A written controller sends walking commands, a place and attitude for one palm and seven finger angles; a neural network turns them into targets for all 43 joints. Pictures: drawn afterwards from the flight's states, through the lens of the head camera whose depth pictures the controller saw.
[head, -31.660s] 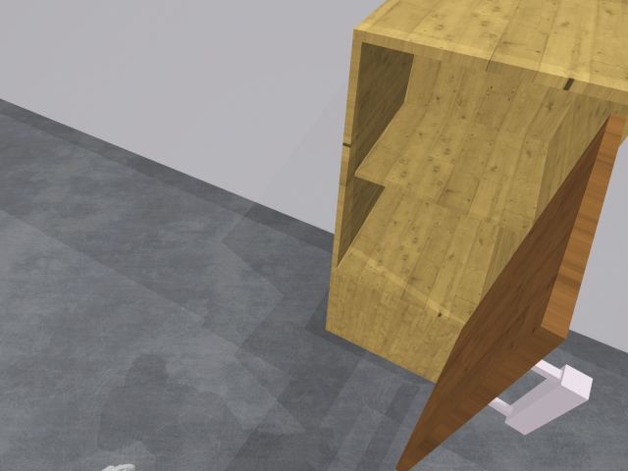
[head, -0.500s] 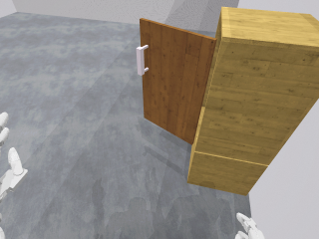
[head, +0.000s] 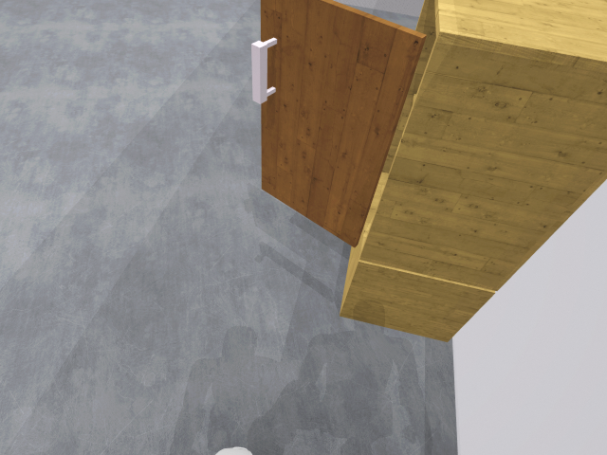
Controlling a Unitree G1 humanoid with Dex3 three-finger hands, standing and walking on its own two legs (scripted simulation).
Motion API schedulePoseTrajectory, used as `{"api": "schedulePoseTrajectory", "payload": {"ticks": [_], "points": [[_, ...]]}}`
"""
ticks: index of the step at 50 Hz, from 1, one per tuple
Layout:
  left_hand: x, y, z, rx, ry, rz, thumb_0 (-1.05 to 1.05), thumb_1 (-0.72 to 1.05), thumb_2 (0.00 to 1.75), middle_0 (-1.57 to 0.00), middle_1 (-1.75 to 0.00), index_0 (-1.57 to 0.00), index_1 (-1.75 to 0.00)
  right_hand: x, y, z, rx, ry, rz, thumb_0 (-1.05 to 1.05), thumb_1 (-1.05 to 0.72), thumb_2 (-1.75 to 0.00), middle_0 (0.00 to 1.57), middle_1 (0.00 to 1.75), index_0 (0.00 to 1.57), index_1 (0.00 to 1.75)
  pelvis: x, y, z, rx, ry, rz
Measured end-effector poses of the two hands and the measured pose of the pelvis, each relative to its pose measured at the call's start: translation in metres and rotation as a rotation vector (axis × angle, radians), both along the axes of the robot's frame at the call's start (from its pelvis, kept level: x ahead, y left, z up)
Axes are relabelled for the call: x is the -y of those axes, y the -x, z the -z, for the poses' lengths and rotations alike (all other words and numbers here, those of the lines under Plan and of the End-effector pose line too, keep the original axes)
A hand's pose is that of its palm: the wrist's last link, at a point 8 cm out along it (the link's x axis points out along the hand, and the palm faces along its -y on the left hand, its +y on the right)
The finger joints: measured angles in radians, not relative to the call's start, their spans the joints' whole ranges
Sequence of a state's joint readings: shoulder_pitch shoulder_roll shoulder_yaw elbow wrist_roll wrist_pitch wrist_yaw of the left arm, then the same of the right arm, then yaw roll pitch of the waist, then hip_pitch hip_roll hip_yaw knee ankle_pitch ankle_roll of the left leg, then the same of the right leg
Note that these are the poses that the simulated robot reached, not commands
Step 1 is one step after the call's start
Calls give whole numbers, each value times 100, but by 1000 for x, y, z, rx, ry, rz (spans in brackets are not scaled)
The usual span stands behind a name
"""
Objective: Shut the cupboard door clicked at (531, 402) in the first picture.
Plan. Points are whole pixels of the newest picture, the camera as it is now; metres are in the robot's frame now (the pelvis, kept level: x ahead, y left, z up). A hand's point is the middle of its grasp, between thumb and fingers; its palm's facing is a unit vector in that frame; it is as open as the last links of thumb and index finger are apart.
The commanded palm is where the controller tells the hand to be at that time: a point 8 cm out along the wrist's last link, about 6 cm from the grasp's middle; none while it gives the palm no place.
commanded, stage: let the arm hang, fingers relaxed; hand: left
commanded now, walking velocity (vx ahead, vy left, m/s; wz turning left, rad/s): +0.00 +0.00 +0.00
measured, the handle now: (265, 70) +0.87 +0.14 +0.05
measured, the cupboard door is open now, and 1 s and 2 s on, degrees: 65 65 65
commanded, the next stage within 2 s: look to check the result in 0.66 s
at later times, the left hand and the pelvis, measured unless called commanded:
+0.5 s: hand out of the picture +0.00 +0.18 -0.17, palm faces +0.01 -0.98 -0.20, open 7.4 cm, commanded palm none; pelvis +0.01 +0.00 +0.01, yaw -2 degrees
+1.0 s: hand out of the picture +0.00 +0.17 -0.17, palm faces +0.02 -0.98 -0.20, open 7.4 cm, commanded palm none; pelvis +0.03 -0.01 +0.01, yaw -1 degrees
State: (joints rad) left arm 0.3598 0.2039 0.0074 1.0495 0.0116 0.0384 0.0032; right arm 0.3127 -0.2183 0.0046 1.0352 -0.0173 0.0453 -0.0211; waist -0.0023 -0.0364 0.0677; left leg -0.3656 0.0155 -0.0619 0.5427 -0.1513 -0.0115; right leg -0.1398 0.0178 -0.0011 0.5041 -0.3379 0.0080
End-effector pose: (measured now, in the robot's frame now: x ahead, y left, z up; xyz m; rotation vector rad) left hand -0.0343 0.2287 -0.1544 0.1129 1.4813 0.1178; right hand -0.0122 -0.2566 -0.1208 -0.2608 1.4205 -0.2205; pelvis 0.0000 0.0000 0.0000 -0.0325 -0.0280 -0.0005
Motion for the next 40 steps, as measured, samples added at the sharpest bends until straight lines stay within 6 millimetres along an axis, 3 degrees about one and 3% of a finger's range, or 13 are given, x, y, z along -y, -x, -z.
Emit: {"api": "schedulePoseTrajectory", "payload": {"ticks": [4, 9, 15, 28, 40], "points": [[-8, 31, -11, -92, -31, -23, 1, 94, 89, -20, -29, -20, -30, -18, 15, 7, -44, -49, 33, 1, -91, -90, 20, 30, 20, 30, -2, -2, -3, 2, -3, 5], [-16, 42, -22, -119, -75, -27, 1, 92, 89, -20, -29, -20, -30, -35, 12, 17, -23, -107, 54, 1, -91, -90, 21, 30, 20, 30, -4, -3, -5, 8, -10, 16], [-17, 22, -24, -54, -96, -15, 0, 91, 89, -20, -29, -20, -30, -42, -7, 24, 42, -140, 54, 1, -91, -90, 21, 30, 20, 30, -4, -3, -5, 15, -19, 22], [9, -39, -14, 98, -36, 22, 0, 91, 89, -20, -29, -20, -30, -20, -20, 16, 83, -91, 57, 1, -91, -90, 20, 30, 20, 30, 3, -8, -5, 16, -25, 25], [13, -45, -13, 65, -37, 16, 0, 91, 89, -20, -29, -20, -30, -19, -14, 16, 25, -94, 62, 1, -91, -90, 20, 30, 20, 30, 8, -17, -6, 9, -23, 21]]}}
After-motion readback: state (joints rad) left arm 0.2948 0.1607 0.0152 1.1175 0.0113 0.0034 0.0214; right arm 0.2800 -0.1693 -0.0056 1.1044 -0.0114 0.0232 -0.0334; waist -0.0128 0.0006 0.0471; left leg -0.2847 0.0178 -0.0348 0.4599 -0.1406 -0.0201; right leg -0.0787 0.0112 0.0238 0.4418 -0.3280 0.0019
